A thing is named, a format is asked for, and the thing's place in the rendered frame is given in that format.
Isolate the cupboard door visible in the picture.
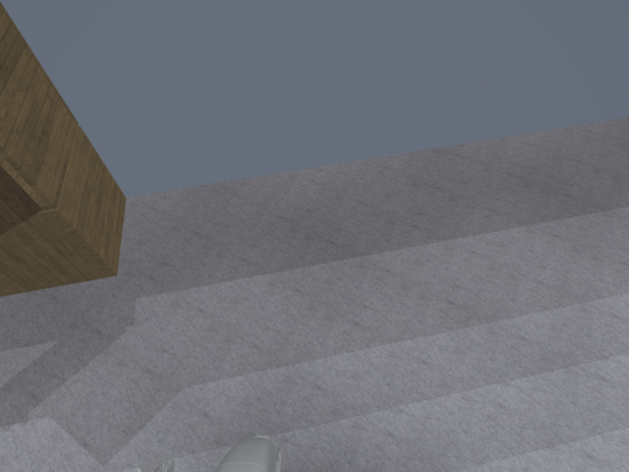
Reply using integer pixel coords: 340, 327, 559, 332
0, 165, 42, 236

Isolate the robot left thigh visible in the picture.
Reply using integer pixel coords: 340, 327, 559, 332
214, 438, 283, 472

